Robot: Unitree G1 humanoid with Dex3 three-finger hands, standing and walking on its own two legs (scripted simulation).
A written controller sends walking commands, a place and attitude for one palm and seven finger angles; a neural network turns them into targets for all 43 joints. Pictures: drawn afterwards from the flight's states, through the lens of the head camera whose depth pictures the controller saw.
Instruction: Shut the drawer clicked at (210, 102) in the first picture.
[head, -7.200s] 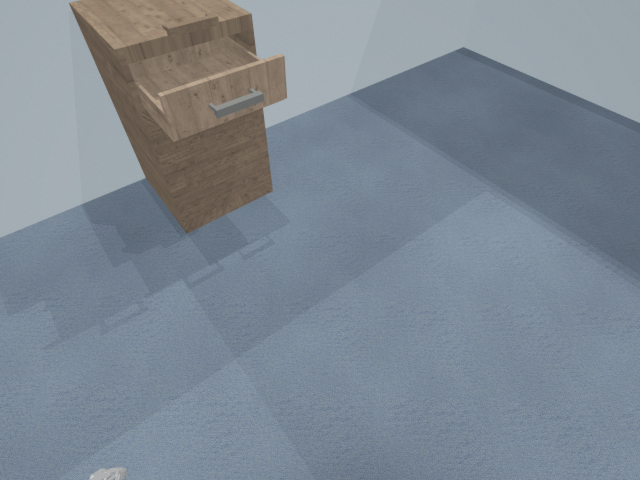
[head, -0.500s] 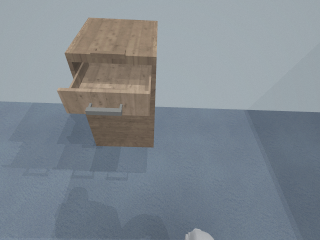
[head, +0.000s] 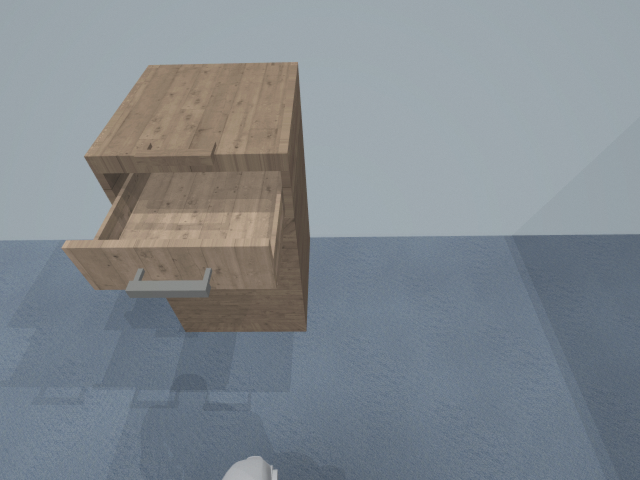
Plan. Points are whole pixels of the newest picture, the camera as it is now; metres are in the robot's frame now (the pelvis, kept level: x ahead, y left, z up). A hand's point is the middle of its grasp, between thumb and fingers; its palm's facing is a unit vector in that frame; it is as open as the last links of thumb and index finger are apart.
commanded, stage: take the last steps up to it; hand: left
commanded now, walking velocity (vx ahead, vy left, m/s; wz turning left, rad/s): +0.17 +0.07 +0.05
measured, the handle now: (171, 280) +0.48 +0.32 -0.13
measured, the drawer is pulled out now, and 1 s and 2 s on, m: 0.22 0.22 0.22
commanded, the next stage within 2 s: come to a stop and stand still in 0.10 s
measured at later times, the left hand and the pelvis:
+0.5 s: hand out of the picture +0.08 +0.23 -0.19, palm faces +0.05 -0.98 -0.18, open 7.4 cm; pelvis +0.09 +0.06 +0.00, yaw -2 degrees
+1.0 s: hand out of the picture +0.11 +0.15 -0.17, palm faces +0.00 -0.97 -0.24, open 7.3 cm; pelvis +0.05 -0.03 -0.01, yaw -2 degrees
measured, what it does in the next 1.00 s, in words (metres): steps on the spot: left foot, then right foot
